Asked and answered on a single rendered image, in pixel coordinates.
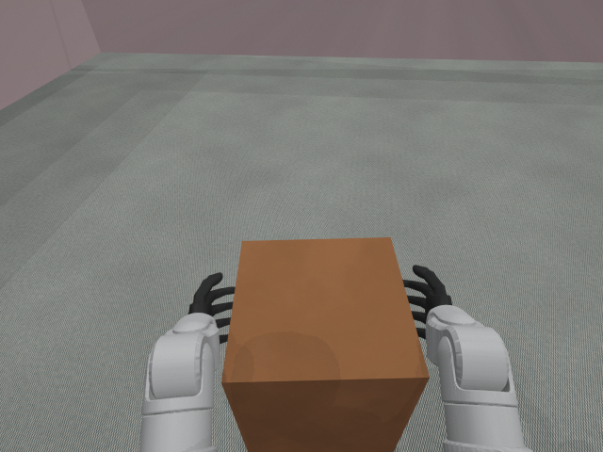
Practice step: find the right robot forearm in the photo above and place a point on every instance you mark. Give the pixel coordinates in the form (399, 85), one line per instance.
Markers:
(475, 373)

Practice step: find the robot left hand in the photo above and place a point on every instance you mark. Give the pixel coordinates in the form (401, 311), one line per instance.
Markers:
(203, 299)

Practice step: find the carton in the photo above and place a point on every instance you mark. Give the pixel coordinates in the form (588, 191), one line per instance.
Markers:
(322, 352)

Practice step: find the left robot forearm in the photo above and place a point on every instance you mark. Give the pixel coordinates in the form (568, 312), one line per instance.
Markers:
(179, 387)

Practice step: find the robot right hand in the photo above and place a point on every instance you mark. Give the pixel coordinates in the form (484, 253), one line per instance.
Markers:
(434, 291)

